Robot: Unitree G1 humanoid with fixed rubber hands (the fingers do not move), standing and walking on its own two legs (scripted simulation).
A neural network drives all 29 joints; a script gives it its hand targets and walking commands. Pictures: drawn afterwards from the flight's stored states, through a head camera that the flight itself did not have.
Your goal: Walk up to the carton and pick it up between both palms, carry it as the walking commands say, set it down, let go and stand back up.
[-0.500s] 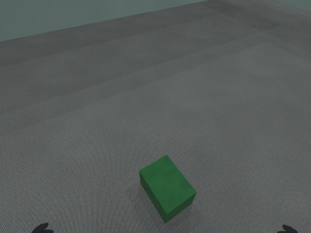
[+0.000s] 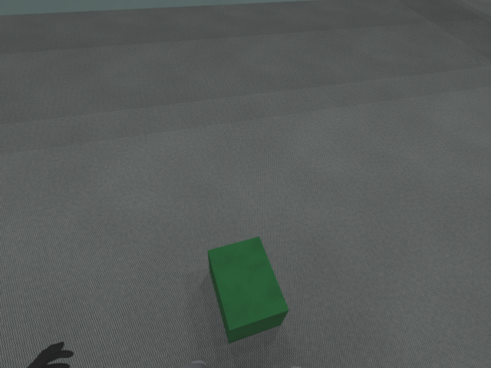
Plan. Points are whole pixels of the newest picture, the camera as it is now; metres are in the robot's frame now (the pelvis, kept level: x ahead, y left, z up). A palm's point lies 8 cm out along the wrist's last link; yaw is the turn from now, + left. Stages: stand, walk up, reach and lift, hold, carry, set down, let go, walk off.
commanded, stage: walk up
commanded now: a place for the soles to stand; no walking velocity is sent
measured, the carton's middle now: (244, 288) +0.49 -0.01 -0.64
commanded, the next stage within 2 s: reach and lift in 1.94 s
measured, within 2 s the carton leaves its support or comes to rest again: neither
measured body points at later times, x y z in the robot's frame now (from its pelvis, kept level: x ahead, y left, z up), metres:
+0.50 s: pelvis +0.02 -0.19 +0.00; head +0.05 -0.18 +0.45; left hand +0.01 +0.17 -0.08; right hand +0.22 -0.51 -0.08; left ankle +0.04 -0.05 -0.66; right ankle +0.07 -0.30 -0.70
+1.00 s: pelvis +0.03 -0.18 +0.01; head +0.04 -0.18 +0.46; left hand -0.02 +0.17 -0.08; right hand +0.28 -0.44 -0.08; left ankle +0.00 -0.06 -0.70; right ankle +0.11 -0.29 -0.70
